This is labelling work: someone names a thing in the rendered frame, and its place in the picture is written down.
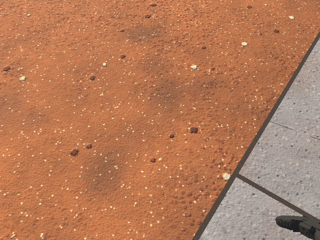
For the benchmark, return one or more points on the right robot hand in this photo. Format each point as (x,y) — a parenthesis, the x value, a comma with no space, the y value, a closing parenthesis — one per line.
(306,225)

